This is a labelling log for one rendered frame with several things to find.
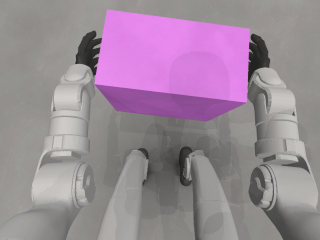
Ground right robot forearm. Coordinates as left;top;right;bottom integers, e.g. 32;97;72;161
247;67;319;206

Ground left robot shin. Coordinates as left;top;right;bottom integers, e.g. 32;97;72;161
125;150;145;161

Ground robot left thigh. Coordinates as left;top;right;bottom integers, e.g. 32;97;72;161
96;155;149;240

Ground robot left hand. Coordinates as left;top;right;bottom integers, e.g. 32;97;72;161
75;30;102;76

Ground left robot forearm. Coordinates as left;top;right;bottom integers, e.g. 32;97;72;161
31;64;96;203

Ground robot left upper arm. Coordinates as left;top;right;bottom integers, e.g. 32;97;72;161
0;161;96;240

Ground carton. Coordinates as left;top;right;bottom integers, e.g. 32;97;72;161
94;9;250;122

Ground robot right upper arm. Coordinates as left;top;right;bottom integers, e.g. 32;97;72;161
248;164;320;240

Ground robot right hand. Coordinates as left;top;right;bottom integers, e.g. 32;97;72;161
248;34;270;82

